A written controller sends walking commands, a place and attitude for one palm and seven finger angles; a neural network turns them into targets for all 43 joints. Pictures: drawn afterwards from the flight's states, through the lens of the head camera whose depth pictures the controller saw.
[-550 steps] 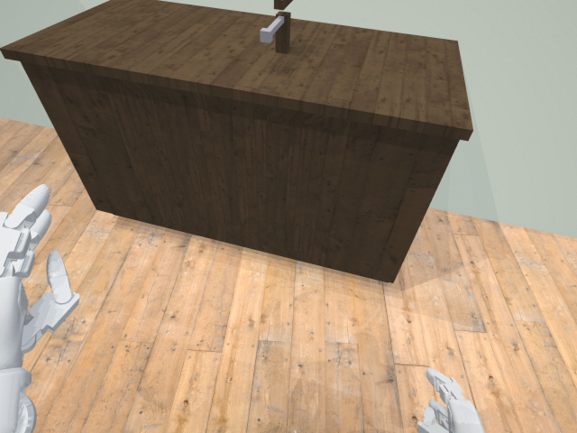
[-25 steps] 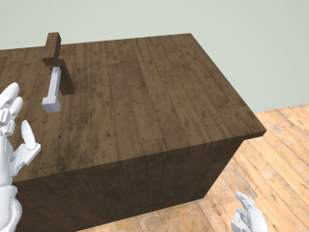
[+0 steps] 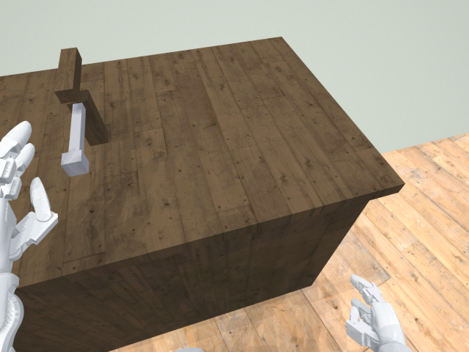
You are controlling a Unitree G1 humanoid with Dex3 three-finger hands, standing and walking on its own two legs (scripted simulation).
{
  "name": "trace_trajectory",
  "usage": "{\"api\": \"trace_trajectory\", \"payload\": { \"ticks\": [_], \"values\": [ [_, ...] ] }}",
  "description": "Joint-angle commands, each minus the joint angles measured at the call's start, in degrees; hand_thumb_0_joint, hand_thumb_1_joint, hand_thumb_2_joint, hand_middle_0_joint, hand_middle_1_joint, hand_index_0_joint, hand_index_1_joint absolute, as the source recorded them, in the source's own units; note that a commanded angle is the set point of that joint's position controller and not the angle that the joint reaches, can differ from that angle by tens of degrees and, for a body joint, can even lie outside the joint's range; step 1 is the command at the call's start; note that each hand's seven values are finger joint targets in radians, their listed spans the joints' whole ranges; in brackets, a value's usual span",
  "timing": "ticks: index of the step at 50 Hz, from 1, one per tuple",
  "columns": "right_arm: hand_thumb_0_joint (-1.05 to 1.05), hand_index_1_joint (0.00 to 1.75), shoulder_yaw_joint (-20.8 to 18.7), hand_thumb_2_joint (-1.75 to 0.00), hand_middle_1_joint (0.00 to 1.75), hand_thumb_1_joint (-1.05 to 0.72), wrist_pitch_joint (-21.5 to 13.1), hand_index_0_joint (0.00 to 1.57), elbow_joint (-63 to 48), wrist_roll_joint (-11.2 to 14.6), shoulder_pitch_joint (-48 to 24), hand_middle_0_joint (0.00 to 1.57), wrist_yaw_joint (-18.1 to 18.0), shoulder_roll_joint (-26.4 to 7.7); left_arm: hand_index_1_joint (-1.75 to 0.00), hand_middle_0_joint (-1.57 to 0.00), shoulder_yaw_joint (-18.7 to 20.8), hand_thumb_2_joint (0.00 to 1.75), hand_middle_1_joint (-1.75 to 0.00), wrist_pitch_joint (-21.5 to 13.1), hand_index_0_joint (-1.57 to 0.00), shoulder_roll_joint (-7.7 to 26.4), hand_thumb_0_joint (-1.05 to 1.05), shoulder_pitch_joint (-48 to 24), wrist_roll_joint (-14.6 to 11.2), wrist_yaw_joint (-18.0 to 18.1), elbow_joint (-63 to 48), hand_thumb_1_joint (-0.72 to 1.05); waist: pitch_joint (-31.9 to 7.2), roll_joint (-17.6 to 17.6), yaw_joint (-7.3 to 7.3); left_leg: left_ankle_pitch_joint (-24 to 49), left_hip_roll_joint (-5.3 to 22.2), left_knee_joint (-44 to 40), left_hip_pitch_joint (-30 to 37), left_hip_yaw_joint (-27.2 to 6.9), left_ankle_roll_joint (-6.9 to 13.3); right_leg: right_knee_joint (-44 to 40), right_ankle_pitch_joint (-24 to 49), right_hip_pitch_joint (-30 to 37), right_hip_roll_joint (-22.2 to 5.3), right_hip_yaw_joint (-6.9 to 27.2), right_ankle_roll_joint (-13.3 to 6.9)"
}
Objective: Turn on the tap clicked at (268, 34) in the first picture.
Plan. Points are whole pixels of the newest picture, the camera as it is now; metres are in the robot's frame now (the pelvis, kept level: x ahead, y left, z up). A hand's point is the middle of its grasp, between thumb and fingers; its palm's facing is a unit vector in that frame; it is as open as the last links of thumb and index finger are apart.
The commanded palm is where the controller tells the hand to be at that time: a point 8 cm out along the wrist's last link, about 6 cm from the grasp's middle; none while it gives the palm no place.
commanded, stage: come to a stop and stand still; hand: left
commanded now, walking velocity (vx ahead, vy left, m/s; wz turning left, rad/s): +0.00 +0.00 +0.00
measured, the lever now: (75, 163) +0.35 +0.28 +0.14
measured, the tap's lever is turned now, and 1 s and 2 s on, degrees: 0 0 0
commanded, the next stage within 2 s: look again from close up in 0.56 s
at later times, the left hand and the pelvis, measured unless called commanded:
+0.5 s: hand (24, 217) +0.24 +0.29 +0.16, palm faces +0.41 -0.83 -0.39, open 7.4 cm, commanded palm +0.17 +0.32 +0.18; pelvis +0.02 +0.04 +0.00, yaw +2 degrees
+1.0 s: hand (30, 220) +0.24 +0.28 +0.16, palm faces +0.40 -0.83 -0.40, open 7.4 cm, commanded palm +0.17 +0.31 +0.18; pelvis +0.03 +0.02 +0.00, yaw +3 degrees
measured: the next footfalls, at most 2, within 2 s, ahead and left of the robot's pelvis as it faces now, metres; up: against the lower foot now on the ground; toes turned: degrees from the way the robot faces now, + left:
none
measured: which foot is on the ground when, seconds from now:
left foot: down 0.00-1.00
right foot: down 0.00-1.00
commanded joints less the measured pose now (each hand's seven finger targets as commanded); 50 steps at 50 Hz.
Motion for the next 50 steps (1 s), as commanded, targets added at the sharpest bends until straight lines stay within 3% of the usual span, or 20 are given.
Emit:
{"api": "trace_trajectory", "payload": {
  "ticks": [1, 3, 5, 6, 8, 10, 12, 16, 20, 21, 25, 26, 30, 31, 39, 40, 41, 45, 46, 50],
  "values": [
    [0.00, 0.30, -1.0, -0.90, 0.30, -0.90, -2.4, 0.20, -10.6, -0.7, -4.9, 0.20, -2.0, -4.3, -0.30, -0.20, 9.9, 0.90, -0.30, -4.4, -0.20, 13.3, 0.00, 4.5, -0.8, 1.4, -13.4, 0.90, -7.2, -5.0, 0.82, -9.2, 0.1, -4.5, 6.7, -4.2, -0.2, -9.8, -9.3, -7.8, -5.4, 2.6, -3.3],
    [0.00, 0.30, -1.2, -0.90, 0.30, -0.90, -2.8, 0.20, -10.5, -0.6, -4.7, 0.20, -2.8, -4.9, -0.30, -0.20, 10.4, 0.90, -0.30, -5.5, -0.20, 13.5, 0.00, 1.2, -0.9, 1.9, -14.8, 0.90, -6.1, 3.5, 0.62, -13.3, 1.9, -9.3, 4.1, -6.5, 0.4, -7.2, -7.2, -5.0, -3.0, 1.4, -2.5],
    [0.00, 0.30, -1.1, -0.90, 0.30, -0.90, -3.3, 0.20, -10.2, -0.4, -4.7, 0.20, -3.1, -5.2, -0.30, -0.20, 12.4, 0.90, -0.30, -6.0, -0.20, 16.0, 0.00, -1.3, -0.2, 2.7, -16.3, 0.90, -8.4, 8.0, 1.11, -14.6, 3.8, -12.1, 3.7, -8.7, 1.1, -3.7, -3.5, -0.8, -1.8, -0.9, -1.8],
    [0.00, 0.30, -1.5, -0.90, 0.30, -0.90, -3.7, 0.20, -9.8, -0.5, -3.7, 0.20, -3.1, -5.5, -0.30, -0.20, 10.5, 0.90, -0.30, -6.3, -0.20, 13.4, 0.00, -2.2, -0.1, 2.6, -15.0, 0.90, -9.4, 7.8, 0.84, -15.2, 4.5, -12.4, 2.9, -9.5, 1.7, -2.9, -2.0, 1.2, -1.8, -1.9, -1.7],
    [0.00, 0.30, -1.5, -0.90, 0.30, -0.90, -4.8, 0.20, -9.3, -0.4, -2.7, 0.20, -2.7, -5.2, -0.30, -0.20, 9.2, 0.90, -0.30, -6.6, -0.20, 12.6, 0.00, -3.1, 0.4, 2.5, -15.0, 0.90, -11.0, 7.0, 0.93, -13.1, 4.3, -10.9, 5.0, -9.1, 1.9, -3.6, -0.1, 1.9, -2.0, -2.0, -1.8],
    [0.00, 0.30, -1.2, -0.90, 0.30, -0.90, -5.8, 0.20, -8.4, -0.3, -3.1, 0.20, -2.2, -5.1, -0.30, -0.20, 7.3, 0.90, -0.30, -6.4, -0.20, 10.7, 0.00, -0.9, 0.6, 2.3, -14.5, 0.90, -12.5, 4.2, 0.80, -6.1, 3.7, -8.8, 9.2, -8.8, 1.7, -4.4, 3.1, 0.7, -2.3, -1.7, -1.7],
    [0.00, 0.30, -1.6, -0.90, 0.30, -0.90, -6.2, 0.20, -8.0, -0.4, -2.4, 0.20, -1.7, -5.6, -0.30, -0.20, 4.0, 0.90, -0.30, -6.2, -0.20, 8.4, 0.00, -2.0, 1.0, 2.0, -16.3, 0.90, -11.7, 4.2, 0.31, -4.3, 4.1, -9.0, 9.6, -9.7, 1.7, -4.3, 3.6, 0.1, -2.4, -1.7, -1.5],
    [0.00, 0.30, -1.3, -0.90, 0.30, -0.90, -5.7, 0.20, -6.7, -0.6, -2.6, 0.20, -1.3, -5.6, -0.30, -0.20, 2.8, 0.90, -0.30, -5.4, -0.20, 7.1, 0.00, -0.8, 1.6, 2.2, -12.7, 0.90, -10.3, 3.0, 0.28, -2.4, 4.1, -9.0, 8.6, -9.9, 1.5, -4.8, 4.4, -0.6, -2.5, -2.0, -1.2],
    [0.00, 0.30, -0.9, -0.90, 0.30, -0.90, -4.7, 0.20, -6.8, -0.3, -3.8, 0.20, -1.6, -4.9, -0.30, -0.20, 6.6, 0.90, -0.30, -5.4, -0.20, 10.9, 0.00, -1.2, 1.6, 2.7, -13.9, 0.90, -11.6, 2.5, 0.50, 3.3, 3.4, -7.9, 10.1, -9.0, 0.8, -4.5, 7.6, 0.2, -2.9, -1.7, -1.5],
    [0.00, 0.30, -1.0, -0.90, 0.30, -0.90, -4.3, 0.20, -7.0, -0.6, -3.4, 0.20, -1.6, -4.9, -0.30, -0.20, 5.0, 0.90, -0.30, -5.5, -0.20, 9.2, 0.00, -1.2, 1.2, 2.4, -14.3, 0.90, -12.0, 2.8, 0.27, 3.9, 3.6, -7.9, 9.8, -9.4, 1.0, -4.6, 7.6, 0.7, -3.1, -2.1, -1.4],
    [0.00, 0.30, -0.6, -0.90, 0.30, -0.90, -3.8, 0.20, -7.7, -0.3, -4.6, 0.20, -1.8, -4.2, -0.30, -0.20, 7.6, 0.90, -0.30, -5.3, -0.20, 11.7, 0.00, 0.0, 0.9, 2.7, -16.1, 0.90, -13.3, 3.7, 0.68, 8.2, 3.6, -7.2, 11.6, -8.7, 0.5, -4.6, 9.1, 1.6, -3.4, -2.2, -1.5],
    [0.00, 0.30, -0.7, -0.90, 0.30, -0.90, -3.6, 0.20, -7.8, -0.6, -4.0, 0.20, -1.8, -4.4, -0.30, -0.20, 5.0, 0.90, -0.30, -5.4, -0.20, 9.0, 0.00, 0.1, 0.5, 2.2, -15.9, 0.90, -13.1, 3.3, 0.40, 7.1, 3.6, -7.3, 11.0, -8.9, 0.7, -5.0, 8.6, 1.8, -3.3, -2.3, -1.5],
    [0.00, 0.30, -0.6, -0.90, 0.30, -0.90, -3.3, 0.20, -7.8, -0.2, -4.5, 0.20, -2.0, -4.4, -0.30, -0.20, 6.5, 0.90, -0.30, -4.8, -0.20, 10.6, 0.00, 1.1, 0.6, 2.6, -15.0, 0.90, -12.6, 3.4, 0.59, 6.6, 3.6, -7.8, 11.3, -9.0, 0.2, -5.6, 9.0, 1.9, -3.6, -1.9, -1.6],
    [0.00, 0.30, -0.8, -0.90, 0.30, -0.90, -3.1, 0.20, -7.8, -0.5, -3.9, 0.20, -1.9, -4.8, -0.30, -0.20, 4.2, 0.90, -0.30, -4.8, -0.20, 8.4, 0.00, 0.4, 0.4, 2.3, -14.5, 0.90, -12.4, 2.8, 0.29, 4.7, 3.6, -7.9, 10.8, -8.7, 0.5, -6.3, 8.6, 1.8, -3.7, -1.8, -1.6],
    [0.00, 0.30, -1.1, -0.90, 0.30, -0.90, -2.8, 0.20, -8.2, -0.2, -4.1, 0.20, -2.4, -4.9, -0.30, -0.20, 4.3, 0.90, -0.30, -4.8, -0.20, 9.6, 0.00, -0.7, 0.5, 2.6, -15.3, 0.90, -11.6, 3.8, 0.30, 0.5, 3.5, -9.6, 9.8, -9.3, 0.4, -7.1, 7.3, 2.8, -4.3, -1.0, -1.9],
    [0.00, 0.30, -0.7, -0.90, 0.30, -0.90, -2.7, 0.20, -8.0, 0.0, -5.1, 0.20, -2.5, -4.8, -0.30, -0.20, 5.8, 0.90, -0.30, -4.6, -0.20, 11.1, 0.00, 0.4, 0.7, 2.9, -14.6, 0.90, -11.6, 3.3, 0.68, 1.0, 3.4, -9.5, 9.8, -9.2, 0.3, -7.1, 7.1, 2.5, -4.2, -1.5, -1.7],
    [0.00, 0.30, -0.9, -0.90, 0.30, -0.90, -2.4, 0.20, -8.0, -0.4, -4.4, 0.20, -2.5, -5.0, -0.30, -0.20, 4.1, 0.90, -0.30, -4.6, -0.20, 9.1, 0.00, 1.1, 0.4, 2.6, -13.9, 0.90, -11.9, 1.7, 0.47, 0.3, 3.2, -8.8, 9.5, -9.0, 0.9, -8.1, 7.9, 2.7, -4.4, -1.1, -1.8],
    [0.00, 0.30, -0.8, -0.90, 0.30, -0.90, -2.5, 0.20, -8.0, 0.1, -5.0, 0.20, -2.7, -4.8, -0.30, -0.20, 6.2, 0.90, -0.30, -4.5, -0.20, 11.3, 0.00, 2.3, 0.3, 2.8, -14.1, 0.90, -11.8, 1.1, 0.55, 1.9, 2.7, -8.2, 9.9, -8.7, 0.6, -8.2, 8.9, 2.6, -5.0, -0.5, -1.9],
    [0.00, 0.30, -0.9, -0.90, 0.30, -0.90, -2.2, 0.20, -7.7, -0.3, -4.2, 0.20, -2.7, -5.1, -0.30, -0.20, 4.4, 0.90, -0.30, -4.7, -0.20, 9.2, 0.00, 2.3, 0.1, 2.5, -13.2, 0.90, -11.5, 1.2, 0.32, 1.2, 2.7, -8.0, 9.1, -8.5, 1.0, -8.7, 9.2, 2.7, -4.9, -0.5, -2.0],
    [0.00, 0.30, -0.9, -0.90, 0.30, -0.90, -2.3, 0.20, -7.7, 0.2, -4.7, 0.20, -2.9, -4.8, -0.30, -0.20, 6.0, 0.90, -0.30, -4.6, -0.20, 11.1, 0.00, 2.6, 0.1, 2.8, -12.7, 0.90, -10.4, 1.7, 0.42, -0.4, 2.5, -8.4, 8.7, -8.6, 0.8, -9.0, 7.7, 2.0, -5.2, -0.1, -2.1]
  ]
}}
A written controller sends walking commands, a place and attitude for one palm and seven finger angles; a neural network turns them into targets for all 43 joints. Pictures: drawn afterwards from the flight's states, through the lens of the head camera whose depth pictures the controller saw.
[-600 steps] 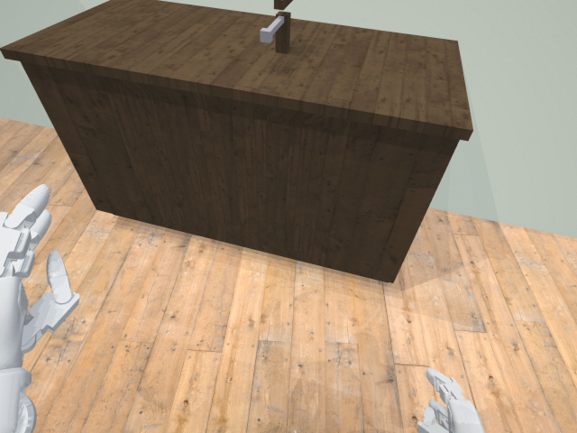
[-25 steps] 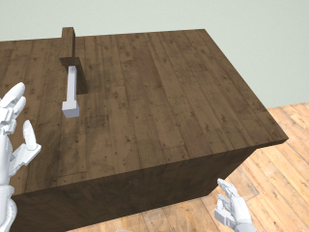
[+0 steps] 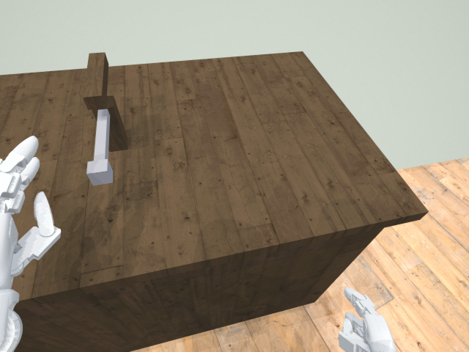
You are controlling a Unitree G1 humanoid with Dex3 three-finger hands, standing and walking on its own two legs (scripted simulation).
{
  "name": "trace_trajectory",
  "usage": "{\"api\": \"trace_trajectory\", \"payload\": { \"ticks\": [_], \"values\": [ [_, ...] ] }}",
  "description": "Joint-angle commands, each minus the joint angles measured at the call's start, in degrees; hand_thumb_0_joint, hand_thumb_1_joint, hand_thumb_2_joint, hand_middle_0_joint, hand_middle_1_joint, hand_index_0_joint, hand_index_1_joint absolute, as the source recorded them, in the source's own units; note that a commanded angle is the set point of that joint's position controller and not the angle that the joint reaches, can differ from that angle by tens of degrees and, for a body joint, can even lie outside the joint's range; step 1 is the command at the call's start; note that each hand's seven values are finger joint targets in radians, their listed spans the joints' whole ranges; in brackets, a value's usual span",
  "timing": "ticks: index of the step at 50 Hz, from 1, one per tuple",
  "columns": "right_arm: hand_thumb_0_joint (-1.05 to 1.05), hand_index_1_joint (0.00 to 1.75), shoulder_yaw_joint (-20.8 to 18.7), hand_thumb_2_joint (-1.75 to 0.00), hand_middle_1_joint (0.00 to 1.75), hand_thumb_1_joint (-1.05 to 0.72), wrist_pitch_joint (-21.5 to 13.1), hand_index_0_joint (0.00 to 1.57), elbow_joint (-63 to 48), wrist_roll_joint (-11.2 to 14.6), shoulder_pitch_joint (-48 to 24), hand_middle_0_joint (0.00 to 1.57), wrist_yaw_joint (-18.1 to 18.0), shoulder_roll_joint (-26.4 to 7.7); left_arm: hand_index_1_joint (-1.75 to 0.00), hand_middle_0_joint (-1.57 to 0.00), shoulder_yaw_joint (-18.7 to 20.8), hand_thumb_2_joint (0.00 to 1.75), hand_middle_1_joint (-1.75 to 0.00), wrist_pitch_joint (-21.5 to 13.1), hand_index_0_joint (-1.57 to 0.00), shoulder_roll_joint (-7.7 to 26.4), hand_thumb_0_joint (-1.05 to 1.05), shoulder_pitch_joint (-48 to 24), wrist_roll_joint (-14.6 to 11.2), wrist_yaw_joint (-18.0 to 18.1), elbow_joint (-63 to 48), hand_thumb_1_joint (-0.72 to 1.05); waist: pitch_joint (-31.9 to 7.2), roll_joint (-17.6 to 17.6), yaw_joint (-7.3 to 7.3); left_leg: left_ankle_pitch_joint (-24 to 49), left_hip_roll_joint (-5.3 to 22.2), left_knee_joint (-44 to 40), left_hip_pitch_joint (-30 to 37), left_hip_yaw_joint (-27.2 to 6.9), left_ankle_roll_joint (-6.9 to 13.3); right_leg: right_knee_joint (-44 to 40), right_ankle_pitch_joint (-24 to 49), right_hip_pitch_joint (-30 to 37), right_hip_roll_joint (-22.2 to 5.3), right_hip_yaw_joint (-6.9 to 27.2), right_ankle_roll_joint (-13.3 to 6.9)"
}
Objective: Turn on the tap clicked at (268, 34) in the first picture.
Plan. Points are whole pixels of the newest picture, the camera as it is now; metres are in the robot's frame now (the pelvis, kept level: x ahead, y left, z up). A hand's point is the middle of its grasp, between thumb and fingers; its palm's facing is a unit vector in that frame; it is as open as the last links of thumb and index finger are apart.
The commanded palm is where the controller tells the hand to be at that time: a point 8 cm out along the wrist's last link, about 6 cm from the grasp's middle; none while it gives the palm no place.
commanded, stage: shuffle to correct the standing spot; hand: left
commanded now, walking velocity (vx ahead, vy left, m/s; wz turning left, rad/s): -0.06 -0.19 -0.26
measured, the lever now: (100, 172) +0.33 +0.24 +0.14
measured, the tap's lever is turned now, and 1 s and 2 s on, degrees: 0 0 0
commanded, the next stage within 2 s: none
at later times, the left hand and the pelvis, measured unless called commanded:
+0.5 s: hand (94, 237) +0.22 +0.20 +0.16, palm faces +0.31 -0.85 -0.42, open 7.4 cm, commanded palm +0.16 +0.23 +0.17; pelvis -0.01 -0.04 +0.00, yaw -2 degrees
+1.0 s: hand (101, 240) +0.21 +0.19 +0.16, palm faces +0.30 -0.85 -0.44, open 7.4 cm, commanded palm +0.16 +0.23 +0.17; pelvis -0.01 -0.05 -0.01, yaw -1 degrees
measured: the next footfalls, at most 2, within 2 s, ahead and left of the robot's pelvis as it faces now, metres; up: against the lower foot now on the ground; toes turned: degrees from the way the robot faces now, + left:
none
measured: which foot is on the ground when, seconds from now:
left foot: down 0.00-1.00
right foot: down 0.00-1.00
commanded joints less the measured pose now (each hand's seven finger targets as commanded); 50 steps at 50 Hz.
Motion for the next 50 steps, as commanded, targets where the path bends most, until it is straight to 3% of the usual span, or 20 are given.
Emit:
{"api": "trace_trajectory", "payload": {
  "ticks": [1, 5, 6, 7, 8, 14, 20, 21, 25, 26, 27, 29, 34, 37, 39, 41, 45, 46, 47, 50],
  "values": [
    [0.00, 0.30, -2.5, -0.90, 0.30, -0.90, -2.9, 0.20, -9.1, -0.1, -5.7, 0.20, -0.6, -7.0, -0.30, -0.20, 6.0, 0.90, -0.30, -3.3, -0.20, 8.7, 0.00, -3.5, -0.6, 0.7, -9.8, 0.90, -8.3, 2.0, -0.08, -1.4, 5.8, -6.6, 6.3, -7.1, -1.1, -3.7, 6.2, -3.5, -2.1, 1.6, -3.7],
    [0.00, 0.30, -2.9, -0.90, 0.30, -0.90, -3.0, 0.20, -9.8, 0.4, -6.1, 0.20, -0.5, -6.7, -0.30, -0.20, 7.7, 0.90, -0.30, -3.3, -0.20, 10.4, 0.00, -5.8, -0.8, 0.7, -12.3, 0.90, -9.2, 5.5, 0.18, 2.2, 8.8, -8.1, 8.8, -8.0, -1.7, 0.2, 6.3, -4.6, -0.4, 0.6, -3.2],
    [0.00, 0.30, -3.0, -0.90, 0.30, -0.90, -2.9, 0.20, -9.9, 0.1, -5.6, 0.20, -0.3, -7.1, -0.30, -0.20, 5.9, 0.90, -0.30, -3.2, -0.20, 8.4, 0.00, -6.2, -0.9, 0.3, -11.6, 0.90, -9.0, 5.8, 0.02, 1.2, 9.8, -8.4, 8.4, -8.1, -1.2, 0.7, 5.4, -5.1, 0.2, 0.3, -2.9],
    [0.00, 0.30, -3.3, -0.90, 0.30, -0.90, -3.2, 0.20, -10.5, 0.3, -5.5, 0.20, -0.2, -6.7, -0.30, -0.20, 6.4, 0.90, -0.30, -3.3, -0.20, 9.3, 0.00, -7.5, -1.0, 0.4, -13.3, 0.90, -9.2, 7.7, 0.03, 2.0, 10.6, -8.3, 8.6, -8.6, -1.0, 1.0, 5.1, -5.0, -0.2, 0.4, -2.8],
    [0.00, 0.30, -3.3, -0.90, 0.30, -0.90, -3.2, 0.20, -10.3, 0.2, -5.0, 0.20, 0.0, -6.7, -0.30, -0.20, 6.5, 0.90, -0.30, -3.2, -0.20, 9.1, 0.00, -6.4, -1.0, 0.3, -12.2, 0.90, -9.5, 7.2, 0.18, 1.6, 10.9, -7.8, 8.6, -8.5, -0.9, 0.5, 4.7, -4.8, -0.1, 0.3, -2.8],
    [0.00, 0.30, -3.8, -0.90, 0.30, -0.90, -2.9, 0.20, -11.3, 0.4, -4.5, 0.20, 0.7, -6.5, -0.30, -0.20, 7.3, 0.90, -0.30, -2.8, -0.20, 9.6, 0.00, -3.3, -1.5, 0.0, -13.2, 0.90, -8.3, 5.9, 0.00, -1.2, 10.1, -5.5, 6.3, -7.2, -1.0, -1.7, 5.4, -4.9, -0.7, 1.5, -3.3],
    [0.00, 0.30, -3.6, -0.90, 0.30, -0.90, -2.2, 0.20, -11.1, 0.5, -5.0, 0.20, 0.2, -6.1, -0.30, -0.20, 9.2, 0.90, -0.30, -2.4, -0.20, 11.4, 0.00, -1.8, -2.3, -0.3, -12.9, 0.90, -8.6, 3.2, -0.22, 1.7, 8.5, -1.8, 6.7, -5.5, -1.5, -2.0, 9.2, -6.9, -1.7, 3.7, -4.1],
    [0.00, 0.30, -3.7, -0.90, 0.30, -0.90, -2.0, 0.20, -10.7, 0.0, -4.5, 0.20, 0.1, -6.5, -0.30, -0.20, 7.8, 0.90, -0.30, -2.4, -0.20, 10.0, 0.00, -2.3, -2.5, -0.6, -12.5, 0.90, -9.1, 2.6, -0.32, 1.1, 8.5, -1.2, 6.4, -5.1, -1.3, -2.2, 9.2, -7.0, -1.6, 3.5, -3.8],
    [0.00, 0.30, -3.9, -0.90, 0.30, -0.90, -2.1, 0.20, -11.0, 0.4, -4.9, 0.20, -0.2, -6.1, -0.30, -0.20, 8.9, 0.90, -0.30, -2.0, -0.20, 11.5, 0.00, -2.1, -2.8, -0.7, -14.0, 0.90, -10.0, 1.8, -0.28, 5.0, 7.9, 1.6, 7.6, -4.7, -1.4, -1.2, 12.9, -7.6, -2.8, 4.9, -4.6],
    [0.00, 0.30, -4.0, -0.90, 0.30, -0.90, -1.9, 0.20, -10.6, 0.1, -4.4, 0.20, -0.3, -6.6, -0.30, -0.20, 7.9, 0.90, -0.30, -2.0, -0.20, 10.3, 0.00, -2.1, -2.9, -0.8, -13.0, 0.90, -9.5, 0.8, -0.42, 4.5, 7.8, 1.9, 7.1, -4.5, -1.2, -1.4, 12.5, -8.0, -2.5, 4.5, -4.0],
    [0.00, 0.30, -4.6, -0.90, 0.30, -0.90, -2.2, 0.20, -11.3, 0.3, -4.7, 0.20, -0.4, -6.6, -0.30, -0.20, 8.0, 0.90, -0.30, -2.0, -0.20, 10.8, 0.00, -3.5, -3.1, -0.9, -15.0, 0.90, -9.0, 1.9, -0.39, 3.2, 7.8, 2.4, 6.4, -4.7, -1.5, -1.2, 12.0, -8.1, -3.1, 5.3, -4.4],
    [0.00, 0.30, -4.7, -0.90, 0.30, -0.90, -2.2, 0.20, -11.3, 0.3, -4.3, 0.20, -0.4, -6.5, -0.30, -0.20, 8.4, 0.90, -0.30, -2.1, -0.20, 11.2, 0.00, -2.8, -3.1, -0.8, -14.9, 0.90, -8.2, 0.9, -0.41, -0.1, 7.3, 3.4, 5.7, -4.7, -1.5, -1.6, 10.4, -9.4, -3.7, 6.4, -5.0],
    [0.00, 0.30, -4.7, -0.90, 0.30, -0.90, -2.3, 0.20, -11.2, 0.3, -4.2, 0.20, -0.4, -6.7, -0.30, -0.20, 9.2, 0.90, -0.30, -2.3, -0.20, 11.7, 0.00, -1.7, -3.2, -0.5, -16.3, 0.90, -7.5, 3.0, -0.52, -2.3, 7.8, 1.9, 4.0, -6.2, -1.2, -0.6, 7.3, -9.6, -3.2, 5.7, -5.3],
    [0.00, 0.30, -4.7, -0.90, 0.30, -0.90, -2.4, 0.20, -11.2, 0.1, -4.6, 0.20, -0.6, -6.8, -0.30, -0.20, 10.0, 0.90, -0.30, -2.4, -0.20, 12.3, 0.00, -1.1, -3.3, -0.4, -16.6, 0.90, -7.6, 4.1, -0.35, -2.2, 9.2, 0.5, 3.3, -6.8, -0.7, -0.1, 6.4, -8.8, -2.1, 4.1, -4.0],
    [0.00, 0.30, -4.8, -0.90, 0.30, -0.90, -2.2, 0.20, -11.0, 0.1, -3.5, 0.20, -0.4, -6.8, -0.30, -0.20, 10.7, 0.90, -0.30, -2.3, -0.20, 12.5, 0.00, 0.1, -3.2, -0.5, -15.8, 0.90, -8.7, 2.4, -0.31, -0.1, 8.8, 2.3, 3.1, -6.3, -0.9, -0.3, 8.9, -7.2, -2.5, 4.3, -4.3],
    [0.00, 0.30, -4.5, -0.90, 0.30, -0.90, -2.2, 0.20, -10.6, 0.0, -3.5, 0.20, -0.4, -7.0, -0.30, -0.20, 9.4, 0.90, -0.30, -2.1, -0.20, 11.4, 0.00, 1.1, -3.3, -0.7, -15.7, 0.90, -9.8, 2.4, -0.60, 3.8, 8.8, 2.3, 5.2, -6.2, -0.6, 0.7, 11.1, -7.7, -2.1, 3.4, -4.2],
    [0.00, 0.30, -4.5, -0.90, 0.30, -0.90, -2.4, 0.20, -10.9, 0.3, -3.9, 0.20, -0.4, -6.6, -0.30, -0.20, 10.2, 0.90, -0.30, -1.6, -0.20, 12.3, 0.00, 1.8, -3.2, -0.7, -16.0, 0.90, -10.0, 3.4, -0.42, 7.5, 9.5, 2.4, 6.4, -6.6, -0.7, 1.3, 12.8, -7.7, -2.1, 3.5, -4.0],
    [0.00, 0.30, -4.4, -0.90, 0.30, -0.90, -2.3, 0.20, -10.5, 0.0, -3.3, 0.20, -0.3, -7.0, -0.30, -0.20, 9.0, 0.90, -0.30, -1.8, -0.20, 11.1, 0.00, 0.8, -3.3, -0.9, -16.1, 0.90, -10.2, 3.6, -0.53, 6.6, 9.8, 1.7, 5.8, -6.8, -0.4, 1.4, 11.4, -7.3, -1.5, 2.4, -3.7],
    [0.00, 0.30, -4.9, -0.90, 0.30, -0.90, -2.5, 0.20, -11.1, 0.1, -3.7, 0.20, -0.3, -7.1, -0.30, -0.20, 9.7, 0.90, -0.30, -1.9, -0.20, 12.1, 0.00, -0.8, -3.2, -0.8, -18.0, 0.90, -9.8, 5.2, -0.36, 6.8, 10.4, 1.5, 5.8, -7.1, -0.5, 1.5, 11.3, -7.2, -1.8, 2.8, -3.6],
    [0.00, 0.30, -4.3, -0.90, 0.30, -0.90, -2.5, 0.20, -11.0, 0.3, -4.1, 0.20, -0.3, -6.6, -0.30, -0.20, 10.5, 0.90, -0.30, -1.6, -0.20, 12.8, 0.00, 1.0, -3.0, -0.5, -17.2, 0.90, -9.5, 5.1, -0.29, 5.2, 10.1, 1.0, 5.8, -7.4, -0.5, 0.8, 10.2, -7.3, -1.6, 3.0, -3.9]
  ]
}}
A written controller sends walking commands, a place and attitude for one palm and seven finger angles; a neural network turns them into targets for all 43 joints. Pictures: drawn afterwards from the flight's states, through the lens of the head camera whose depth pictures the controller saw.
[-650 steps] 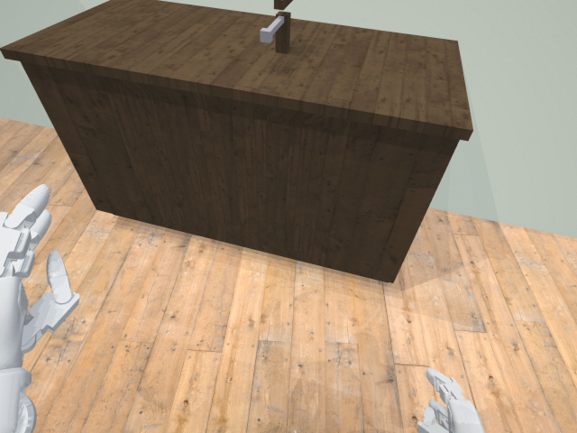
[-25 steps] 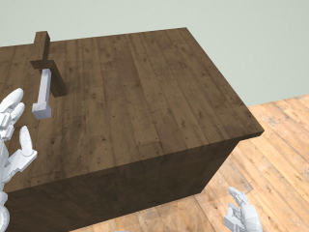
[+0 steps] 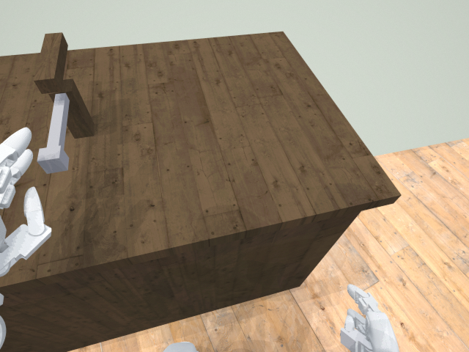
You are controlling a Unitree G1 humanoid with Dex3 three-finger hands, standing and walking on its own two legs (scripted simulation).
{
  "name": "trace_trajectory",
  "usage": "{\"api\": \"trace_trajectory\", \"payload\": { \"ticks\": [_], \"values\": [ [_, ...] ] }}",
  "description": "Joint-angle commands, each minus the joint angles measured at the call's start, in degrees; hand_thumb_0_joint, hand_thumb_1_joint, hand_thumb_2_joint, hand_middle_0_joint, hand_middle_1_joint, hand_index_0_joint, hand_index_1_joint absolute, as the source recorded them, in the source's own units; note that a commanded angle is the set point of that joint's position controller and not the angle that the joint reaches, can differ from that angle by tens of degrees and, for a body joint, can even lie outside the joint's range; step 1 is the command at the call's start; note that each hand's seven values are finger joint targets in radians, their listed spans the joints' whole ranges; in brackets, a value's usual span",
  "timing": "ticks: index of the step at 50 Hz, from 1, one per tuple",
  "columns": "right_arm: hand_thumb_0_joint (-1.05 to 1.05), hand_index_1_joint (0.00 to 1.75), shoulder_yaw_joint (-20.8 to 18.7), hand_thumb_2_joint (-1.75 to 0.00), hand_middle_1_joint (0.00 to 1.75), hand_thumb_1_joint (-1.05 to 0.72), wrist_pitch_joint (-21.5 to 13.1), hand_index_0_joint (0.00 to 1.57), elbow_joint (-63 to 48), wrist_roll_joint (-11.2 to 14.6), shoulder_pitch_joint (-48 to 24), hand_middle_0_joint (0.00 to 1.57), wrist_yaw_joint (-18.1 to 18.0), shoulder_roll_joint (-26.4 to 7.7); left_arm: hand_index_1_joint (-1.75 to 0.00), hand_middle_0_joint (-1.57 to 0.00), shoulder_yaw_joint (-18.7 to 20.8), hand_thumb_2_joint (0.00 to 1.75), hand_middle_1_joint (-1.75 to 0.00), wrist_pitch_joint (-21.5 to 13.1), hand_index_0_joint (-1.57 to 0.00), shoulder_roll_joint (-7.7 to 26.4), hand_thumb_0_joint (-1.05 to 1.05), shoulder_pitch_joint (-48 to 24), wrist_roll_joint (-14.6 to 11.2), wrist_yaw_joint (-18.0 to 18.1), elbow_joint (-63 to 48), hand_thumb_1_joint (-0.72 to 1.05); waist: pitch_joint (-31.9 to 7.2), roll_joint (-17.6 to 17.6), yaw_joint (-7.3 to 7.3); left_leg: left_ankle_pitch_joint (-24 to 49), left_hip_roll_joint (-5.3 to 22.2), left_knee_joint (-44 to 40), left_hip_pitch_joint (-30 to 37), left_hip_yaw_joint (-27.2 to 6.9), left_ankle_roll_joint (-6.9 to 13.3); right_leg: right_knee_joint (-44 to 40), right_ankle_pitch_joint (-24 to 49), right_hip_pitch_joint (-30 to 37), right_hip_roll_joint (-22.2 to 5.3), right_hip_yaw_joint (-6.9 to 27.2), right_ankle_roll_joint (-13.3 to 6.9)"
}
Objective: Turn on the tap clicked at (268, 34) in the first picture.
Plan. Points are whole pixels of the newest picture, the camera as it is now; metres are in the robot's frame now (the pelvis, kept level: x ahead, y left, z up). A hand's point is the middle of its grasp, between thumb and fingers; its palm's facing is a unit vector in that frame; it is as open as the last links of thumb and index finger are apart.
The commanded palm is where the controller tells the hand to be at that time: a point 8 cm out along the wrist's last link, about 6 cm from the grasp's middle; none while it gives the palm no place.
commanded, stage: shuffle to correct the standing spot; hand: left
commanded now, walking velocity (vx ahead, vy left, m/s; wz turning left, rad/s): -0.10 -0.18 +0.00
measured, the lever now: (53, 159) +0.33 +0.30 +0.14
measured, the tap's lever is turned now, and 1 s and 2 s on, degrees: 0 0 0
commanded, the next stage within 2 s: none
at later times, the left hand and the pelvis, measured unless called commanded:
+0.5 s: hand (40, 238) +0.21 +0.24 +0.16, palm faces +0.33 -0.85 -0.41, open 7.4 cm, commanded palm +0.15 +0.28 +0.18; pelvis -0.01 +0.00 +0.00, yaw +0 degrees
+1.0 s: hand (47, 233) +0.22 +0.24 +0.16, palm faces +0.30 -0.85 -0.42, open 7.4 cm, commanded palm +0.16 +0.28 +0.18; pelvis -0.01 +0.00 +0.00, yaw -1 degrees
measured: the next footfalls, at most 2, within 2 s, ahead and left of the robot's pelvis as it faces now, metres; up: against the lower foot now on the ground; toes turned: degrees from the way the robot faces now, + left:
none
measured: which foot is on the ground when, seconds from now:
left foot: down 0.00-1.00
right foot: down 0.00-1.00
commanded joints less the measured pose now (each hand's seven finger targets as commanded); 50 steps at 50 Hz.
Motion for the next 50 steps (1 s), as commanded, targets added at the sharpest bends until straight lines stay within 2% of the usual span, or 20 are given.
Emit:
{"api": "trace_trajectory", "payload": {
  "ticks": [1, 5, 6, 7, 8, 12, 18, 20, 21, 24, 27, 33, 37, 39, 40, 41, 44, 46, 47, 50],
  "values": [
    [0.00, 0.30, -2.4, -0.90, 0.30, -0.90, -2.8, 0.20, -9.0, -0.1, -3.6, 0.20, -0.5, -7.4, -0.30, -0.20, 6.5, 0.90, -0.30, -3.4, -0.20, 8.8, 0.00, -1.5, -0.3, 1.1, -11.4, 0.90, -11.5, 4.0, -0.24, 5.4, 4.7, -4.8, 9.2, -5.2, 4.1, -5.5, 11.3, -2.0, -6.6, 3.2, 0.8],
    [0.00, 0.30, -2.6, -0.90, 0.30, -0.90, -3.0, 0.20, -9.3, 0.3, -4.2, 0.20, -0.5, -7.2, -0.30, -0.20, 7.7, 0.90, -0.30, -3.3, -0.20, 10.0, 0.00, -1.7, -0.4, 1.4, -12.9, 0.90, -11.3, 4.6, -0.40, 4.1, 3.8, -4.7, 9.9, -5.4, 3.5, -5.5, 12.0, -2.9, -7.4, 4.8, -0.5],
    [0.00, 0.30, -2.4, -0.90, 0.30, -0.90, -2.8, 0.20, -9.1, 0.0, -3.6, 0.20, -0.5, -7.4, -0.30, -0.20, 6.4, 0.90, -0.30, -3.5, -0.20, 8.6, 0.00, -2.0, -0.5, 1.3, -13.0, 0.90, -11.5, 5.5, -0.48, 4.3, 4.7, -5.7, 9.9, -5.9, 4.0, -4.7, 11.4, -2.9, -6.6, 3.6, 0.0],
    [0.00, 0.30, -2.9, -0.90, 0.30, -0.90, -2.9, 0.20, -9.8, 0.1, -3.9, 0.20, -0.5, -7.5, -0.30, -0.20, 7.7, 0.90, -0.30, -3.5, -0.20, 10.0, 0.00, -2.7, -0.4, 1.3, -13.9, 0.90, -11.2, 6.8, -0.18, 5.0, 6.1, -6.0, 9.7, -6.5, 4.1, -4.3, 10.7, -2.9, -6.3, 3.6, 0.6],
    [0.00, 0.30, -2.6, -0.90, 0.30, -0.90, -2.8, 0.20, -9.6, 0.0, -3.6, 0.20, -0.4, -7.4, -0.30, -0.20, 6.9, 0.90, -0.30, -3.6, -0.20, 9.0, 0.00, -2.5, -0.4, 1.2, -13.4, 0.90, -11.5, 7.1, -0.16, 5.3, 6.7, -6.4, 9.3, -6.8, 4.3, -4.0, 10.2, -2.3, -5.8, 2.9, 0.8],
    [0.00, 0.30, -2.9, -0.90, 0.30, -0.90, -2.7, 0.20, -10.1, 0.2, -3.7, 0.20, -0.3, -7.7, -0.30, -0.20, 7.0, 0.90, -0.30, -3.2, -0.20, 9.3, 0.00, -2.7, -0.2, 1.2, -13.0, 0.90, -11.4, 7.0, 0.05, 6.5, 7.4, -6.5, 9.8, -7.0, 4.4, -4.9, 9.6, -1.5, -5.6, 2.3, 1.2],
    [0.00, 0.30, -2.7, -0.90, 0.30, -0.90, -2.5, 0.20, -9.5, 0.4, -3.5, 0.20, -0.2, -7.2, -0.30, -0.20, 6.2, 0.90, -0.30, -2.9, -0.20, 8.6, 0.00, -2.8, -0.7, 1.3, -11.1, 0.90, -9.8, 1.0, -0.62, -2.3, 3.1, -1.9, 7.6, -3.8, 3.0, -7.1, 10.7, -4.1, -8.7, 6.4, -1.4],
    [0.00, 0.30, -2.5, -0.90, 0.30, -0.90, -2.6, 0.20, -9.4, 0.7, -4.0, 0.20, -0.3, -6.9, -0.30, -0.20, 6.8, 0.90, -0.30, -2.8, -0.20, 9.3, 0.00, -2.2, -0.8, 1.6, -11.9, 0.90, -9.7, 1.3, -0.89, -2.0, 2.3, -1.6, 8.9, -4.3, 2.9, -6.6, 10.8, -6.1, -9.5, 7.8, -2.5],
    [0.00, 0.30, -2.4, -0.90, 0.30, -0.90, -2.5, 0.20, -9.1, 0.3, -3.8, 0.20, -0.4, -7.1, -0.30, -0.20, 5.9, 0.90, -0.30, -3.1, -0.20, 8.4, 0.00, -2.9, -0.8, 1.6, -12.3, 0.90, -9.7, 2.6, -0.92, -2.8, 2.9, -2.9, 8.5, -4.7, 3.3, -6.1, 9.5, -6.1, -8.8, 6.5, -1.9],
    [0.00, 0.30, -2.6, -0.90, 0.30, -0.90, -2.8, 0.20, -9.8, 0.3, -4.3, 0.20, -0.5, -7.1, -0.30, -0.20, 7.5, 0.90, -0.30, -3.3, -0.20, 9.8, 0.00, -2.9, -0.5, 1.9, -13.2, 0.90, -8.7, 5.7, -0.40, -5.3, 5.2, -6.7, 6.3, -7.3, 3.9, -5.1, 5.5, -4.9, -7.0, 4.9, -0.3],
    [0.00, 0.30, -2.6, -0.90, 0.30, -0.90, -3.1, 0.20, -9.7, 0.2, -4.2, 0.20, -0.4, -7.4, -0.30, -0.20, 7.5, 0.90, -0.30, -3.6, -0.20, 9.8, 0.00, -2.9, -0.2, 2.1, -14.0, 0.90, -9.9, 8.5, -0.15, -3.0, 7.2, -9.6, 6.5, -9.3, 4.6, -4.0, 5.1, -2.0, -5.5, 2.4, 1.0],
    [0.00, 0.30, -2.7, -0.90, 0.30, -0.90, -3.0, 0.20, -9.1, 0.3, -2.9, 0.20, -0.1, -7.6, -0.30, -0.20, 6.5, 0.90, -0.30, -3.2, -0.20, 8.4, 0.00, -1.1, -0.3, 1.7, -11.0, 0.90, -9.7, 4.1, -0.55, -3.8, 5.5, -6.2, 6.8, -6.4, 3.7, -6.2, 7.8, -2.8, -6.3, 3.8, -0.2],
    [0.00, 0.30, -2.9, -0.90, 0.30, -0.90, -2.5, 0.20, -9.5, 0.2, -3.5, 0.20, 0.0, -7.6, -0.30, -0.20, 6.6, 0.90, -0.30, -2.9, -0.20, 9.1, 0.00, -2.9, -0.3, 1.7, -12.3, 0.90, -10.6, 4.0, -0.45, 1.2, 6.1, -3.9, 8.0, -5.5, 3.7, -5.1, 10.9, -3.4, -6.8, 5.0, -0.1],
    [0.00, 0.30, -3.2, -0.90, 0.30, -0.90, -2.4, 0.20, -9.3, 0.3, -2.9, 0.20, 0.0, -7.4, -0.30, -0.20, 6.9, 0.90, -0.30, -2.8, -0.20, 9.2, 0.00, -2.9, -0.4, 1.7, -11.9, 0.90, -11.2, 1.2, -0.46, 2.0, 4.6, -0.5, 8.2, -4.2, 3.3, -5.7, 13.6, -3.3, -8.1, 6.6, -1.1],
    [0.00, 0.30, -2.7, -0.90, 0.30, -0.90, -2.4, 0.20, -9.1, 0.5, -3.4, 0.20, 0.0, -7.1, -0.30, -0.20, 7.1, 0.90, -0.30, -2.6, -0.20, 9.6, 0.00, -2.3, -0.4, 1.9, -12.3, 0.90, -11.7, 1.2, -0.80, 4.3, 3.7, -0.1, 9.5, -4.3, 3.2, -5.1, 15.5, -3.9, -8.6, 7.4, -1.8],
    [0.00, 0.30, -2.7, -0.90, 0.30, -0.90, -2.3, 0.20, -8.7, 0.3, -3.1, 0.20, 0.0, -7.2, -0.30, -0.20, 6.2, 0.90, -0.30, -2.8, -0.20, 8.5, 0.00, -2.4, -0.5, 1.8, -11.9, 0.90, -11.6, 1.2, -0.89, 4.7, 3.7, 0.0, 9.6, -4.1, 3.5, -4.7, 15.8, -4.5, -8.6, 6.8, -1.8],
    [0.00, 0.30, -3.0, -0.90, 0.30, -0.90, -2.1, 0.20, -9.4, 0.3, -3.6, 0.20, 0.0, -6.9, -0.30, -0.20, 7.8, 0.90, -0.30, -2.9, -0.20, 9.8, 0.00, -1.4, -0.7, 1.9, -13.0, 0.90, -10.8, 2.5, -0.59, 3.8, 4.0, 0.4, 8.1, -4.5, 3.4, -4.7, 15.1, -4.5, -9.1, 7.4, -1.5],
    [0.00, 0.30, -2.6, -0.90, 0.30, -0.90, -2.0, 0.20, -9.2, 0.3, -3.7, 0.20, -0.1, -7.1, -0.30, -0.20, 7.5, 0.90, -0.30, -3.2, -0.20, 9.2, 0.00, -0.6, -0.8, 1.9, -14.0, 0.90, -11.5, 3.7, -0.70, 6.4, 4.4, -1.4, 9.5, -5.4, 3.9, -3.7, 14.8, -4.6, -8.1, 5.8, -1.2],
    [0.00, 0.30, -2.9, -0.90, 0.30, -0.90, -2.0, 0.20, -9.7, 0.4, -4.1, 0.20, -0.2, -7.1, -0.30, -0.20, 8.6, 0.90, -0.30, -3.2, -0.20, 10.4, 0.00, -0.7, -0.8, 2.0, -14.4, 0.90, -11.0, 4.7, -0.42, 6.2, 5.4, -2.0, 8.8, -5.8, 3.9, -3.7, 13.8, -4.4, -7.8, 5.6, -0.5],
    [0.00, 0.30, -2.5, -0.90, 0.30, -0.90, -2.1, 0.20, -9.7, 0.6, -4.4, 0.20, -0.2, -7.0, -0.30, -0.20, 8.9, 0.90, -0.30, -3.1, -0.20, 10.2, 0.00, 0.6, -0.7, 2.1, -13.2, 0.90, -10.0, 6.1, -0.54, 2.2, 5.6, -4.2, 7.6, -6.6, 3.9, -4.5, 10.7, -3.9, -6.9, 4.9, -0.2]
  ]
}}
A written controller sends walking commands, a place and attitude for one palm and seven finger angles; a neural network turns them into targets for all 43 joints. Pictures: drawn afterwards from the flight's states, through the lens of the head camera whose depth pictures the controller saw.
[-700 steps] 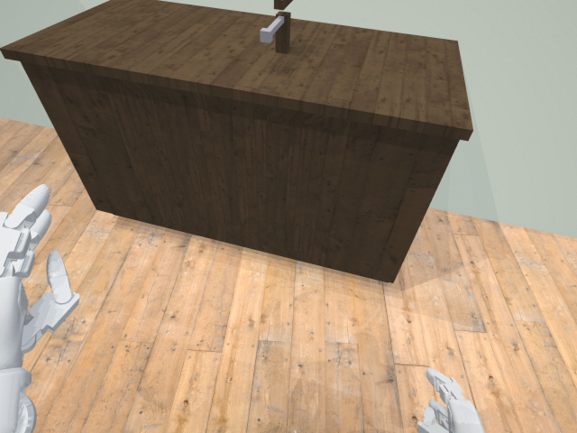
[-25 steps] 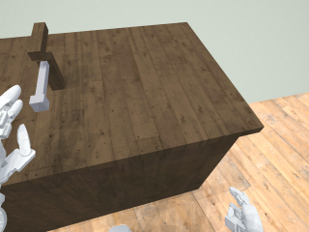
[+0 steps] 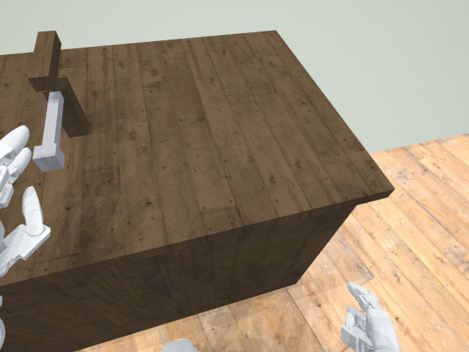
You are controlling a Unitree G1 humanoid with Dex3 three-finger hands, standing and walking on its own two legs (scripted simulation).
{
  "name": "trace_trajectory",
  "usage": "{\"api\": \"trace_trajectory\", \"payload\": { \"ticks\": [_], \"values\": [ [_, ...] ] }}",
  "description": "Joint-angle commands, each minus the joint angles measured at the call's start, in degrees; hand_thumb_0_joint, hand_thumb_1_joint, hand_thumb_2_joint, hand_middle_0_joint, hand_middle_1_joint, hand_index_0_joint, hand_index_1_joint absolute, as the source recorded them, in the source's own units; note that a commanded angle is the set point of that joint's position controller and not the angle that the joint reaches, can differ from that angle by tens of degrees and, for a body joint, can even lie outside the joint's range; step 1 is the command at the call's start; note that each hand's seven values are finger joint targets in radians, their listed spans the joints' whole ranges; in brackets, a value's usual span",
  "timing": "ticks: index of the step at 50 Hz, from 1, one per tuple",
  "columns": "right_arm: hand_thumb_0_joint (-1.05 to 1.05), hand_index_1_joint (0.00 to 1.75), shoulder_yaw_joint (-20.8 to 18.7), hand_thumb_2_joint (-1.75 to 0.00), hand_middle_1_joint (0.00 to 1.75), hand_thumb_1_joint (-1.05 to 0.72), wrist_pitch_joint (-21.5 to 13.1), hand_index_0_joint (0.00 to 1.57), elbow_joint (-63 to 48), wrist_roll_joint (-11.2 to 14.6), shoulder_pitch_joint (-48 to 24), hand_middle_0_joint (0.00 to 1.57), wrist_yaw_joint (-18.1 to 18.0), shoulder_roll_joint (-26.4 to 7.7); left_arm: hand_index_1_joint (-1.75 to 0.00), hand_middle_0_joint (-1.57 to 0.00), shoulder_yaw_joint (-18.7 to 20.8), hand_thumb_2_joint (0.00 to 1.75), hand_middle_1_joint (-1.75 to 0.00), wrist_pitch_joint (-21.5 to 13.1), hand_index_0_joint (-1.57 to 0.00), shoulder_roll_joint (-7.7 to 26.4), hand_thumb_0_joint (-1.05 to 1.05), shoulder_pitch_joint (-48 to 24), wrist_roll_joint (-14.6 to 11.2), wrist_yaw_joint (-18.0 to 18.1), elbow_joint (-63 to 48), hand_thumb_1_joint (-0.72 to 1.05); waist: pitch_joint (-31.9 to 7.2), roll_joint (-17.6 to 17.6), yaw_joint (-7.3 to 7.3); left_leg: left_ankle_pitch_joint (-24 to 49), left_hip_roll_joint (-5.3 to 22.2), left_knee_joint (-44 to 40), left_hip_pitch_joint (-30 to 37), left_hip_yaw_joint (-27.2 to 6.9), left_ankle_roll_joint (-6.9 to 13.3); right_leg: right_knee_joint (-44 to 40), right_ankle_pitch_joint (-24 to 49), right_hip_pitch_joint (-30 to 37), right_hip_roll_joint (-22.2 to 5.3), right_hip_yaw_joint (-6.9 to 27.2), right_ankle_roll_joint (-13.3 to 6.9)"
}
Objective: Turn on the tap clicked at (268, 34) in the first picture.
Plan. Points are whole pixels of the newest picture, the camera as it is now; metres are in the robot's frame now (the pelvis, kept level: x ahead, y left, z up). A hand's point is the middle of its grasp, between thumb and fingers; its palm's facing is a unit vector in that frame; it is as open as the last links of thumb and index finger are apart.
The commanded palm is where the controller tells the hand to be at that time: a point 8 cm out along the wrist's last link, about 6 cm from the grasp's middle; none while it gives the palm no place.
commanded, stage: shuffle to correct the standing spot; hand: left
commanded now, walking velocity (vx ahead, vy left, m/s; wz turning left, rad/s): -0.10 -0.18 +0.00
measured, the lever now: (49, 157) +0.34 +0.30 +0.15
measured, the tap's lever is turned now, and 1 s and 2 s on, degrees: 0 0 0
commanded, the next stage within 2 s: none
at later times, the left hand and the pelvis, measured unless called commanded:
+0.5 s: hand (33, 229) +0.22 +0.25 +0.17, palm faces +0.34 -0.84 -0.42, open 7.4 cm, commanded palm +0.16 +0.29 +0.19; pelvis +0.00 +0.01 +0.00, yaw +0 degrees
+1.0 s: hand (40, 229) +0.22 +0.24 +0.17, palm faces +0.35 -0.84 -0.42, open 7.4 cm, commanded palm +0.16 +0.28 +0.19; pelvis +0.00 +0.00 +0.00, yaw +1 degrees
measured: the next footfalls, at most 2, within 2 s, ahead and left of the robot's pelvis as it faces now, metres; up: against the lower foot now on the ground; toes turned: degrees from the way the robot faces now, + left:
none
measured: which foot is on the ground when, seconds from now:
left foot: down 0.00-1.00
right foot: down 0.00-1.00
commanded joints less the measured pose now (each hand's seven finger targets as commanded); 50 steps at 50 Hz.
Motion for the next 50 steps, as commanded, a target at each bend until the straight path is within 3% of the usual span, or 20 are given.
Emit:
{"api": "trace_trajectory", "payload": {
  "ticks": [1, 3, 4, 9, 11, 15, 18, 25, 27, 33, 35, 36, 39, 41, 45, 46, 50],
  "values": [
    [0.00, 0.30, -2.2, -0.90, 0.30, -0.90, -2.9, 0.20, -8.8, 0.1, -3.3, 0.20, -0.4, -7.1, -0.30, -0.20, 7.6, 0.90, -0.30, -3.6, -0.20, 8.9, 0.00, -0.6, -0.4, 1.2, -11.1, 0.90, -10.3, 5.8, 0.27, 0.7, 5.1, -7.5, 8.2, -7.0, 4.0, -6.3, 9.4, -2.4, -6.9, 4.0, 0.0],
    [0.00, 0.30, -2.4, -0.90, 0.30, -0.90, -3.2, 0.20, -8.9, 0.0, -3.1, 0.20, -0.4, -7.1, -0.30, -0.20, 7.8, 0.90, -0.30, -3.8, -0.20, 9.2, 0.00, -1.5, -0.2, 1.2, -11.0, 0.90, -9.7, 6.7, 0.36, -2.9, 5.4, -7.9, 7.1, -6.8, 3.9, -7.2, 7.9, -2.2, -7.0, 4.0, 0.1],
    [0.00, 0.30, -2.6, -0.90, 0.30, -0.90, -3.3, 0.20, -9.1, 0.1, -2.8, 0.20, -0.4, -7.2, -0.30, -0.20, 7.7, 0.90, -0.30, -3.5, -0.20, 9.2, 0.00, -1.5, -0.1, 1.2, -10.3, 0.90, -9.1, 5.2, 0.32, -3.9, 4.9, -7.5, 6.8, -6.6, 3.6, -7.6, 7.9, -2.5, -7.2, 4.6, -0.1],
    [0.00, 0.30, -2.6, -0.90, 0.30, -0.90, -3.7, 0.20, -8.9, 0.0, -2.8, 0.20, -0.5, -7.2, -0.30, -0.20, 6.8, 0.90, -0.30, -3.3, -0.20, 8.9, 0.00, -2.9, 0.1, 1.4, -10.3, 0.90, -9.9, 4.8, 0.32, -4.9, 5.0, -8.1, 7.6, -6.7, 3.8, -7.7, 7.2, -2.7, -7.2, 4.5, 0.0],
    [0.00, 0.30, -2.1, -0.90, 0.30, -0.90, -3.7, 0.20, -8.5, -0.1, -2.8, 0.20, -0.5, -7.2, -0.30, -0.20, 5.6, 0.90, -0.30, -3.2, -0.20, 7.7, 0.00, -3.0, 0.1, 1.4, -10.6, 0.90, -10.9, 4.8, 0.14, -2.5, 5.0, -8.9, 9.3, -7.2, 4.1, -7.0, 8.3, -2.5, -6.7, 3.7, 0.1],
    [0.00, 0.30, -2.0, -0.90, 0.30, -0.90, -3.9, 0.20, -8.7, 0.1, -3.6, 0.20, -0.5, -6.8, -0.30, -0.20, 6.8, 0.90, -0.30, -3.0, -0.20, 9.2, 0.00, -3.2, 0.3, 1.7, -11.5, 0.90, -10.8, 6.0, 0.21, 0.3, 5.1, -9.0, 10.4, -7.3, 3.9, -6.9, 9.5, -2.5, -6.9, 4.0, 0.1],
    [0.00, 0.30, -2.1, -0.90, 0.30, -0.90, -3.6, 0.20, -8.5, -0.1, -3.1, 0.20, -0.4, -6.8, -0.30, -0.20, 6.2, 0.90, -0.30, -3.2, -0.20, 8.3, 0.00, -3.7, 0.3, 1.6, -11.0, 0.90, -10.6, 6.1, 0.40, 0.0, 5.6, -8.8, 9.0, -7.4, 4.0, -7.4, 9.1, -1.2, -6.7, 3.2, 0.3],
    [0.00, 0.30, -2.0, -0.90, 0.30, -0.90, -3.4, 0.20, -8.8, 0.3, -3.4, 0.20, -0.3, -6.7, -0.30, -0.20, 7.2, 0.90, -0.30, -2.9, -0.20, 9.1, 0.00, -1.1, 0.1, 1.7, -11.4, 0.90, -12.1, 6.5, 0.29, 7.7, 5.5, -8.4, 11.9, -7.3, 3.8, -6.7, 12.9, -1.2, -6.8, 2.9, 0.2],
    [0.00, 0.30, -2.3, -0.90, 0.30, -0.90, -3.3, 0.20, -8.9, 0.2, -3.3, 0.20, -0.4, -6.9, -0.30, -0.20, 6.9, 0.90, -0.30, -2.9, -0.20, 8.9, 0.00, -2.0, 0.0, 1.5, -10.9, 0.90, -11.3, 5.8, 0.51, 6.0, 6.3, -8.4, 10.7, -7.1, 3.9, -7.4, 11.2, -0.8, -6.9, 2.7, 0.7],
    [0.00, 0.30, -2.1, -0.90, 0.30, -0.90, -3.1, 0.20, -8.5, 0.3, -3.1, 0.20, -0.4, -6.8, -0.30, -0.20, 5.7, 0.90, -0.30, -2.8, -0.20, 7.9, 0.00, -2.8, -0.2, 1.8, -9.7, 0.90, -9.8, 3.5, 0.07, -2.2, 3.9, -7.1, 8.6, -6.0, 3.3, -8.8, 10.1, -2.3, -8.3, 5.0, -0.9],
    [0.00, 0.30, -2.1, -0.90, 0.30, -0.90, -3.2, 0.20, -8.6, 0.5, -3.7, 0.20, -0.5, -6.6, -0.30, -0.20, 6.8, 0.90, -0.30, -2.8, -0.20, 9.3, 0.00, -2.4, -0.2, 2.1, -10.6, 0.90, -10.2, 4.0, -0.08, -0.5, 3.4, -6.9, 10.0, -6.0, 3.3, -8.4, 11.2, -3.2, -8.8, 5.8, -1.3],
    [0.00, 0.30, -1.9, -0.90, 0.30, -0.90, -3.1, 0.20, -8.3, 0.2, -3.3, 0.20, -0.5, -6.8, -0.30, -0.20, 5.6, 0.90, -0.30, -2.9, -0.20, 7.9, 0.00, -2.7, -0.2, 2.0, -10.2, 0.90, -10.5, 3.5, -0.04, -0.9, 3.6, -7.4, 9.7, -6.2, 3.4, -8.0, 10.5, -2.8, -8.3, 4.9, -1.0],
    [0.00, 0.30, -2.4, -0.90, 0.30, -0.90, -3.2, 0.20, -8.6, 0.4, -3.5, 0.20, -0.5, -6.8, -0.30, -0.20, 6.0, 0.90, -0.30, -2.8, -0.20, 8.4, 0.00, -4.0, -0.1, 2.1, -10.5, 0.90, -9.3, 3.0, 0.08, -3.1, 3.5, -6.3, 8.3, -6.0, 3.2, -8.6, 9.4, -3.2, -8.8, 6.0, -1.1],
    [0.00, 0.30, -1.9, -0.90, 0.30, -0.90, -3.2, 0.20, -8.2, 0.3, -3.5, 0.20, -0.6, -6.8, -0.30, -0.20, 5.3, 0.90, -0.30, -3.0, -0.20, 7.7, 0.00, -3.5, -0.2, 2.2, -10.6, 0.90, -10.0, 3.6, -0.10, -1.6, 3.6, -7.6, 9.6, -6.7, 3.5, -7.8, 9.8, -3.5, -8.4, 5.2, -1.2],
    [0.00, 0.30, -1.9, -0.90, 0.30, -0.90, -3.3, 0.20, -8.7, 0.4, -4.1, 0.20, -0.5, -6.7, -0.30, -0.20, 7.1, 0.90, -0.30, -3.0, -0.20, 9.4, 0.00, -2.2, 0.0, 2.4, -11.1, 0.90, -10.4, 7.1, 0.21, 0.0, 5.1, -10.0, 9.2, -8.2, 3.9, -6.9, 9.1, -1.7, -7.2, 3.6, 0.0],
    [0.00, 0.30, -1.7, -0.90, 0.30, -0.90, -3.2, 0.20, -8.4, 0.2, -3.6, 0.20, -0.5, -6.9, -0.30, -0.20, 6.1, 0.90, -0.30, -3.1, -0.20, 8.2, 0.00, -2.1, 0.0, 2.3, -10.8, 0.90, -10.9, 6.4, 0.26, -0.2, 5.5, -10.5, 8.9, -8.4, 4.0, -6.7, 8.5, -1.0, -6.6, 2.7, 0.4],
    [0.00, 0.30, -2.0, -0.90, 0.30, -0.90, -3.3, 0.20, -8.9, 0.5, -3.6, 0.20, -0.3, -6.9, -0.30, -0.20, 6.7, 0.90, -0.30, -2.8, -0.20, 8.8, 0.00, -0.6, 0.0, 2.1, -10.6, 0.90, -11.2, 6.2, 0.23, 3.2, 5.5, -9.4, 10.3, -7.7, 3.8, -7.1, 10.8, -1.1, -6.9, 3.3, 0.1]
  ]
}}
